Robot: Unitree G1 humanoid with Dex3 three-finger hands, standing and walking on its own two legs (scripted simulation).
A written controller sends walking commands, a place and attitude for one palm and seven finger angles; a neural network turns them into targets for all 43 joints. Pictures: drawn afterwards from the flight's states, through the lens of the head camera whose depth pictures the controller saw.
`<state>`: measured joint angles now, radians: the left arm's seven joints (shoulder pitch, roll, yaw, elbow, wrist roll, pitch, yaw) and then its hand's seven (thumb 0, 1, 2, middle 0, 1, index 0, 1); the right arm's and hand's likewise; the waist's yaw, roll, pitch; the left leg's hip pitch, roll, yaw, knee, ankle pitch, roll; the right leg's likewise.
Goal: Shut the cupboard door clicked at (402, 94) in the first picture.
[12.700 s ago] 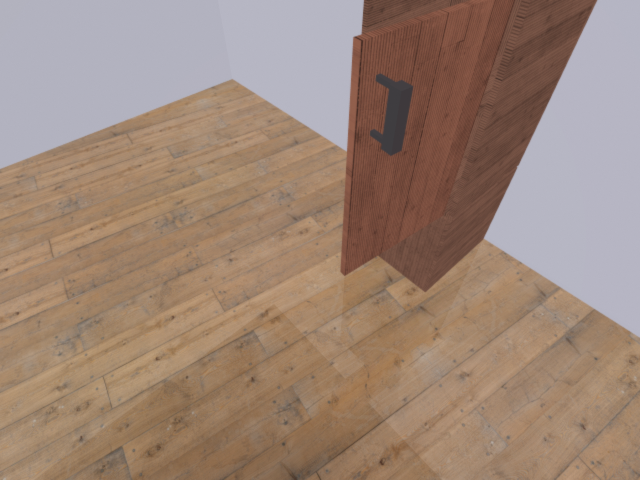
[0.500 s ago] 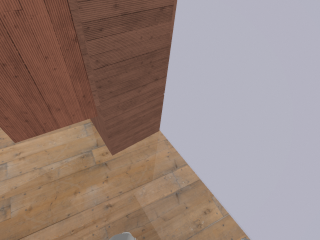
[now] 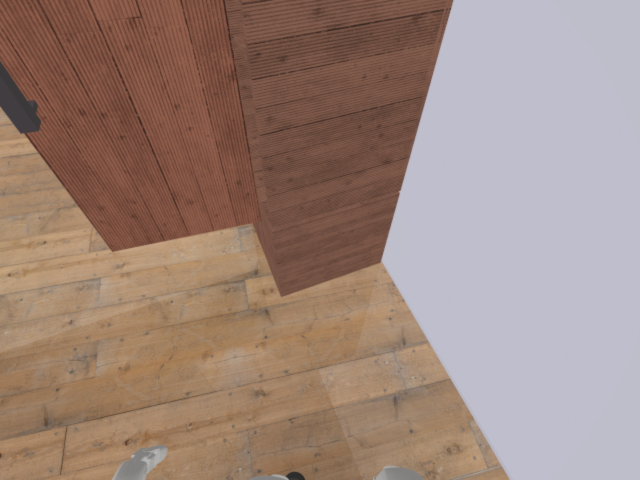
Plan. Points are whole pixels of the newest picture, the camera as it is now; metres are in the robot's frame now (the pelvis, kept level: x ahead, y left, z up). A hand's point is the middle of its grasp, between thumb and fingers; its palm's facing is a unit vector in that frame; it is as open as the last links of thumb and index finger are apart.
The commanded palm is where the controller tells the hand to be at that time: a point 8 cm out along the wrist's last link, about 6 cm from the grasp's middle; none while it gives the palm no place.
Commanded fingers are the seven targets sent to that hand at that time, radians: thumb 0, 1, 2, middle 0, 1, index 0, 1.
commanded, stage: turn to face it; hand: left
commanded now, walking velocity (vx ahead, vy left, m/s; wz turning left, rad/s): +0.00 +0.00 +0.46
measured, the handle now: (9, 84) +0.62 +0.48 +0.12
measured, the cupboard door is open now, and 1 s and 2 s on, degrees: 84 84 84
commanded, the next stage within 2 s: take the last steps up to it in 0.28 s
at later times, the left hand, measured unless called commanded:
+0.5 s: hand out of the picture -0.03 +0.15 -0.16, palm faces +0.30 -0.92 -0.24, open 7.3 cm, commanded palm none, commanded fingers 0.00 0.90 0.90 -0.20 -0.30 -0.20 -0.30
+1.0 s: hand out of the picture +0.10 +0.24 -0.17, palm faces +0.31 -0.94 -0.16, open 7.4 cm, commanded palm none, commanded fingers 0.00 0.90 0.90 -0.20 -0.30 -0.20 -0.30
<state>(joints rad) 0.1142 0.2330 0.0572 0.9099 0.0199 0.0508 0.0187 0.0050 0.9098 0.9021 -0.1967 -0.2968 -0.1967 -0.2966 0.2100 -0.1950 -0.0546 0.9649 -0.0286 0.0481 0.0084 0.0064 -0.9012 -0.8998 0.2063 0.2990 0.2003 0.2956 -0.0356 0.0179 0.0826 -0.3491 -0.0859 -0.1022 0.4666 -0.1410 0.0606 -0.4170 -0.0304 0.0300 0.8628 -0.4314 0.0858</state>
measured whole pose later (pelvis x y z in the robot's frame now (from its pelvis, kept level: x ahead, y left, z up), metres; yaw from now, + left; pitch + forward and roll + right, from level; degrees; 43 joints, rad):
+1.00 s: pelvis +0.08 +0.05 +0.00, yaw +18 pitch +0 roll +1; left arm 0.16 0.18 0.04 1.02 0.03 0.01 -0.02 0.00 0.91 0.90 -0.20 -0.30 -0.20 -0.30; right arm 0.44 -0.15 -0.01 1.12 -0.02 -0.05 -0.03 0.00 -0.92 -0.90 0.20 0.30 0.20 0.29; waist -0.02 -0.03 0.06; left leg 0.07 -0.12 0.05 0.22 -0.29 0.11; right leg -0.58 -0.09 -0.07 0.95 -0.21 0.00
